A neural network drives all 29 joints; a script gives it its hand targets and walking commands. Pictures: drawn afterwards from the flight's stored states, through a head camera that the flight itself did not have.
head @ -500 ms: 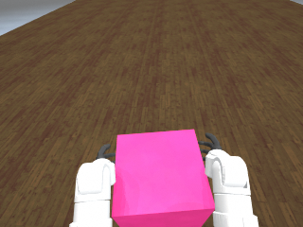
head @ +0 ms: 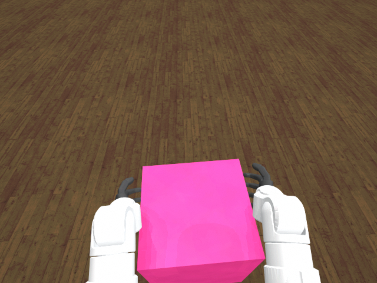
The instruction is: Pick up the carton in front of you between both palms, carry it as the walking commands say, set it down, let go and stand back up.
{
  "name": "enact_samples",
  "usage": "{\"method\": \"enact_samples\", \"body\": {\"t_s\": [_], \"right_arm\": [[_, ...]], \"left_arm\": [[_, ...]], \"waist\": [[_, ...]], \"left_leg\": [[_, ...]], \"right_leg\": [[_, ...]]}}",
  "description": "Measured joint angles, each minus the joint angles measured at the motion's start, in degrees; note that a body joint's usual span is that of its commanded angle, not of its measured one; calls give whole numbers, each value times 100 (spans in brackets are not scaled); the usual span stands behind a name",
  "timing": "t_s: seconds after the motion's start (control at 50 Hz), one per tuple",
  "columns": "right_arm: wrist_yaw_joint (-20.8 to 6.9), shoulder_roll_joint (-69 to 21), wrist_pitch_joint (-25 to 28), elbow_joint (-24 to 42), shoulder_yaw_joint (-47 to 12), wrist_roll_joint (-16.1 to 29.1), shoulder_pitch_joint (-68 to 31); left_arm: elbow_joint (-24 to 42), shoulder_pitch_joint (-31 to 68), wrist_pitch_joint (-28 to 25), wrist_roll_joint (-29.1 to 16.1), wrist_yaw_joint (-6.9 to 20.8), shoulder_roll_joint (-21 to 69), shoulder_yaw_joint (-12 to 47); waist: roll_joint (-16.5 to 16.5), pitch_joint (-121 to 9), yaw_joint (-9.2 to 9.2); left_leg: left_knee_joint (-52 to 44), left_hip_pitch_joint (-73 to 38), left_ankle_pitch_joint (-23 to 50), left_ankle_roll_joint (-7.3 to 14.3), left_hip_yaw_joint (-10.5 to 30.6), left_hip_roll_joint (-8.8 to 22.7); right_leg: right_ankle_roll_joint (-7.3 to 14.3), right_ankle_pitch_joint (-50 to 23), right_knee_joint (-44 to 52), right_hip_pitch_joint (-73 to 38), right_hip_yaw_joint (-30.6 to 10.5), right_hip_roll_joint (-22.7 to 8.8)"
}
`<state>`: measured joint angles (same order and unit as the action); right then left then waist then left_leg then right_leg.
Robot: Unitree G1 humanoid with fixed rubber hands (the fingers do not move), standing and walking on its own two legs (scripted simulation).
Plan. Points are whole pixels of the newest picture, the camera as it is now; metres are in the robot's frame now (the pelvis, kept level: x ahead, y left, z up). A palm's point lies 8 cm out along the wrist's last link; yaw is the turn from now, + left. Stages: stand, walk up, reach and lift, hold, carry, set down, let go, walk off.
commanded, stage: carry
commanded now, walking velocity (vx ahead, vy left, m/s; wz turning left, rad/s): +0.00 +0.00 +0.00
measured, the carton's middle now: (195, 228) +0.28 +0.00 -0.05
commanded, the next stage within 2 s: hold in 1.88 s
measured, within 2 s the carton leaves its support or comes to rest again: neither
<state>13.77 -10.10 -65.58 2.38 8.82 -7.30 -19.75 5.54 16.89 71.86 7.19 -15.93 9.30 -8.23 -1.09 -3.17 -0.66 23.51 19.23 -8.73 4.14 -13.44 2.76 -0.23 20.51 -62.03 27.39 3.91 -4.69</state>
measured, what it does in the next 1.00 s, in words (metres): walks ahead: right foot, then left foot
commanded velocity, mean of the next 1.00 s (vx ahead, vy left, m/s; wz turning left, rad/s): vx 0.00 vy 0.00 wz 0.00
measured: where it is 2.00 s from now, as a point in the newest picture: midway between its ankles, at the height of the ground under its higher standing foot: outside the picture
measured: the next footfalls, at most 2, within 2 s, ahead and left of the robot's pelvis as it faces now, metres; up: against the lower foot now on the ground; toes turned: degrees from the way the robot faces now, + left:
right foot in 0.24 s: +0.30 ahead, -0.12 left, +0.00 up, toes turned +21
left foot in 0.38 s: +0.17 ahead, +0.09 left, +0.00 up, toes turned +12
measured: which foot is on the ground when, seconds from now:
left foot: down 0.00-0.24, up 0.26-0.36, down 0.38-1.00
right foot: up 0.00-0.22, down 0.24-1.00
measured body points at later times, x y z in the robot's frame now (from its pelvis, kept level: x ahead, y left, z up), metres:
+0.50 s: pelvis +0.22 -0.02 -0.01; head +0.22 -0.03 +0.44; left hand +0.52 +0.14 +0.07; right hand +0.54 -0.15 +0.08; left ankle +0.12 +0.09 -0.74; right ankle +0.27 -0.10 -0.74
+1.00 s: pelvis +0.23 +0.00 -0.02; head +0.21 -0.01 +0.43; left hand +0.51 +0.17 +0.05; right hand +0.55 -0.12 +0.06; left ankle +0.12 +0.09 -0.74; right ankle +0.27 -0.11 -0.74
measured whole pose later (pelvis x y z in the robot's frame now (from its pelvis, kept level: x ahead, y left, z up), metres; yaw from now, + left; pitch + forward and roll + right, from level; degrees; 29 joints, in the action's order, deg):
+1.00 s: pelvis +0.23 +0.00 -0.02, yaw +4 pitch +3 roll -1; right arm 12.6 -9.9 -64.0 1.1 8.6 -9.4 -19.4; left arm 2.6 16.7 68.9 8.3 -14.4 9.1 -7.6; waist 0.9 -7.0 0.2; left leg 32.2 9.2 -25.9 -0.4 -9.0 3.7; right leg 1.4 14.9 -34.3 22.3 11.2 -3.8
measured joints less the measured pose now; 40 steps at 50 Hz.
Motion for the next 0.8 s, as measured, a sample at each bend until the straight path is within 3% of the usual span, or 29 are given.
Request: {"method": "enact_samples", "body": {"t_s": [0.1,0.18,0.24,0.28,0.32,0.36,0.42,0.58,0.8], "right_arm": [[20,-1,84,410,-1,70,-1],[-26,-24,52,665,-47,38,-68],[-101,-37,-21,738,-64,-63,-112],[-122,-47,-30,684,31,-115,-168],[-71,-39,-87,638,102,-125,-141],[13,-20,-165,571,95,-95,-89],[129,-12,-256,492,52,-24,-55],[66,-63,-166,368,83,-85,-198],[-33,-38,-118,275,25,-109,-125]], "left_arm": [[298,40,-141,49,62,-1,111],[635,50,-97,13,26,2,107],[733,106,0,5,8,19,65],[580,186,-44,34,38,42,53],[310,295,-68,87,109,77,10],[103,328,-48,121,168,90,-36],[20,252,-2,86,177,64,-44],[109,197,-69,130,214,44,-59],[181,107,13,26,59,16,-10]], "waist": [[10,152,5],[11,115,67],[10,-29,75],[270,-120,97],[398,-146,96],[389,-138,86],[355,-130,67],[224,-359,32],[141,-378,98]], "left_leg": [[-412,-631,-209,-107,97,2],[-334,-1084,-649,-267,110,-3],[226,-1292,-1277,-430,155,-2],[885,-1135,-1625,-558,313,178],[1246,-898,-1980,-648,594,178],[968,-797,-2029,-652,713,123],[420,-965,-1115,-597,692,144],[642,-983,-1456,-620,656,145],[770,-1014,-1581,-534,512,89]], "right_leg": [[-100,-521,1668,590,202,2],[-80,-1514,2852,441,454,118],[-2,-2449,3860,-187,727,198],[382,-1793,3720,-318,848,331],[511,-1438,3576,-364,907,360],[426,-1383,3623,-479,908,332],[423,-1225,3625,-646,879,334],[333,-775,3152,-553,856,251],[189,-574,2899,-532,722,138]]}}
